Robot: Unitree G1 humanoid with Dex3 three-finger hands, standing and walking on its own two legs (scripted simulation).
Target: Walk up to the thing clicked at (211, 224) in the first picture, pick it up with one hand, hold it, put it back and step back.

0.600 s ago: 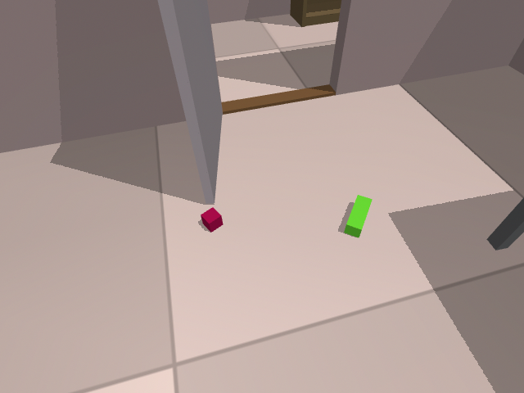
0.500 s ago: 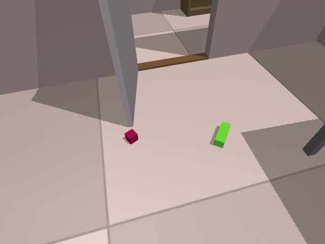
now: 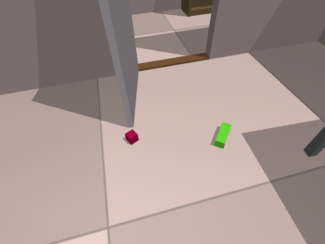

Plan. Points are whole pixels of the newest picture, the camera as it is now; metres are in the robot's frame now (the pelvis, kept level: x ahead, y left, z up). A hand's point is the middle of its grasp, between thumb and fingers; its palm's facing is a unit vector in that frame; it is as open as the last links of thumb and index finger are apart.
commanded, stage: stand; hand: left
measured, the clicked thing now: (131, 137) +1.00 +0.26 -0.75
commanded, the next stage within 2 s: walk up in 0.52 s
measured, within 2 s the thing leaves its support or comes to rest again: neither
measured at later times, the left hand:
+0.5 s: hand out of the picture +0.08 +0.25 -0.15, palm faces -0.02 -0.94 -0.34, open 7.4 cm
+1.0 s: hand out of the picture +0.14 +0.34 -0.17, palm faces -0.02 -0.94 -0.33, open 7.4 cm
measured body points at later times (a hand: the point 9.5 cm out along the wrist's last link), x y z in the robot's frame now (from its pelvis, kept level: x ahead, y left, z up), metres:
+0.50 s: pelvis +0.00 +0.00 +0.00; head +0.01 -0.01 +0.45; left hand +0.08 +0.30 -0.13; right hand +0.08 -0.30 -0.14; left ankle +0.00 +0.13 -0.75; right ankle -0.01 -0.12 -0.75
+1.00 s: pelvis +0.11 +0.05 -0.01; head +0.12 +0.08 +0.44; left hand +0.14 +0.38 -0.14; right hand +0.16 -0.27 -0.11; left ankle +0.12 +0.16 -0.75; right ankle +0.11 -0.09 -0.69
